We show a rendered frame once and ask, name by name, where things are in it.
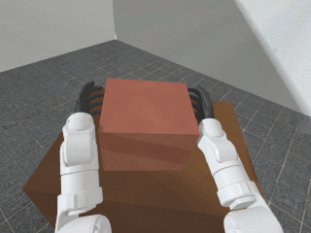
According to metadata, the robot left hand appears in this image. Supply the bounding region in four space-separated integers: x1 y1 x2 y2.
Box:
73 81 104 117

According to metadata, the robot right hand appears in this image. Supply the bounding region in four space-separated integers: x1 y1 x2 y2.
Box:
188 85 215 125

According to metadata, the pedestal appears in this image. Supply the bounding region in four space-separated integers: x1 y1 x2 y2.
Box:
22 88 264 233

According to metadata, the right robot upper arm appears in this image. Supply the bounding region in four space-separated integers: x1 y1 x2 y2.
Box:
224 206 283 233

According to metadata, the left robot upper arm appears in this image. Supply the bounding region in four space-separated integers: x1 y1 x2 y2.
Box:
57 214 112 233

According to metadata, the carton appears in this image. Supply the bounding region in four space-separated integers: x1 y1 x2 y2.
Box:
98 78 200 171

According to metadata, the robot left forearm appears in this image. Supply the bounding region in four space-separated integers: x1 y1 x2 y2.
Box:
54 112 103 233

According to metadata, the robot right forearm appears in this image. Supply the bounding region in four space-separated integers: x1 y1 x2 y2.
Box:
196 118 284 233

